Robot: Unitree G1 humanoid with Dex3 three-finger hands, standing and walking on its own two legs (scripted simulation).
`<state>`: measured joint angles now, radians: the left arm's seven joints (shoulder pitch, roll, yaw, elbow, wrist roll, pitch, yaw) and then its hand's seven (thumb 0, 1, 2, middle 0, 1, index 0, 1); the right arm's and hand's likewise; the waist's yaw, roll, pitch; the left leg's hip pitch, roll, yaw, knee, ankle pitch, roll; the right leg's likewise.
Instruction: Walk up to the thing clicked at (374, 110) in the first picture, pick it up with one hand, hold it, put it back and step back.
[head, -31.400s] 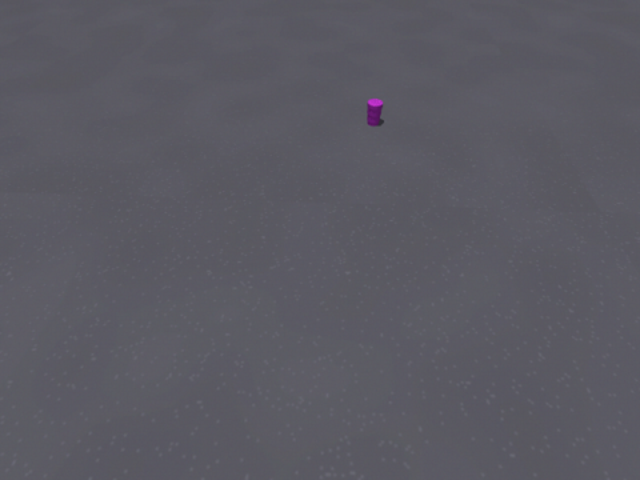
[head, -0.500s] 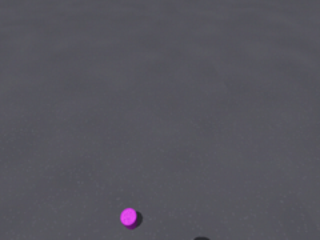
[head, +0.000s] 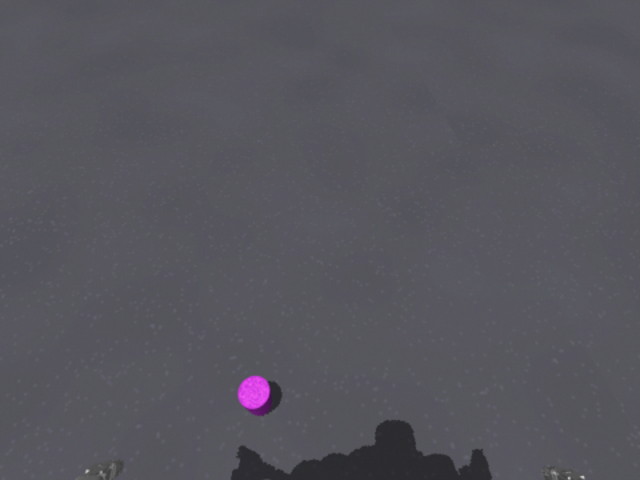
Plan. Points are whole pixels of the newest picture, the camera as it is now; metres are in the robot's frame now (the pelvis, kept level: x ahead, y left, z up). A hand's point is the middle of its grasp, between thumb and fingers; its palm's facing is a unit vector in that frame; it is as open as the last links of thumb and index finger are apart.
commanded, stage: step back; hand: left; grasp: from the side
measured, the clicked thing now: (257, 398) +0.39 +0.20 -0.70
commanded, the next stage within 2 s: none
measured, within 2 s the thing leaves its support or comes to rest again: neither
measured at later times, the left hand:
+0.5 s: hand out of the picture -0.04 +0.24 -0.14, palm faces -0.03 -0.91 -0.42, open 7.4 cm
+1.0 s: hand out of the picture -0.13 +0.28 -0.15, palm faces +0.01 -0.92 -0.40, open 7.4 cm
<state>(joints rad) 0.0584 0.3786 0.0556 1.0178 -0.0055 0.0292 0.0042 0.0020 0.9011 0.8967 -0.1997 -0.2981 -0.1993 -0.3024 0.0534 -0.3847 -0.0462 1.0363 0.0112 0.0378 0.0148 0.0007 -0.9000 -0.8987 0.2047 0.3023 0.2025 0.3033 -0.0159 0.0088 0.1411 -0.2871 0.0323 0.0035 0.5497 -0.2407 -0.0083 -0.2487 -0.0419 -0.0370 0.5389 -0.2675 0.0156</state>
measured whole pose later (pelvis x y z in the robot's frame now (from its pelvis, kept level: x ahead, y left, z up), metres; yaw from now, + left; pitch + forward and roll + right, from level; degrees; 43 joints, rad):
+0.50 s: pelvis -0.09 -0.03 -0.01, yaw -1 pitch -1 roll +2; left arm 0.21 0.32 0.06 0.91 0.04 0.03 0.00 0.00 0.90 0.90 -0.20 -0.30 -0.20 -0.30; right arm 0.11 -0.41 -0.05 0.91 0.01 0.06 -0.02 0.00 -0.90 -0.90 0.20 0.30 0.20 0.30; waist 0.02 0.06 0.17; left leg -0.54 -0.13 -0.17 1.16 -0.47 0.00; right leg -0.30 0.00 0.01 0.67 -0.35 -0.04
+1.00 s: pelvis -0.22 +0.00 -0.01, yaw +0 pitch -2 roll -1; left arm 0.17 0.40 0.09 0.83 0.01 0.04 0.02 0.00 0.90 0.90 -0.20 -0.30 -0.20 -0.30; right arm 0.08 -0.36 -0.04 0.84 -0.03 0.03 0.00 0.00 -0.90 -0.90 0.21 0.30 0.20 0.30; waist 0.01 -0.01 0.17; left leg -0.35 0.02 0.02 0.60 -0.22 0.03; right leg -0.41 0.08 0.11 1.15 -0.53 0.02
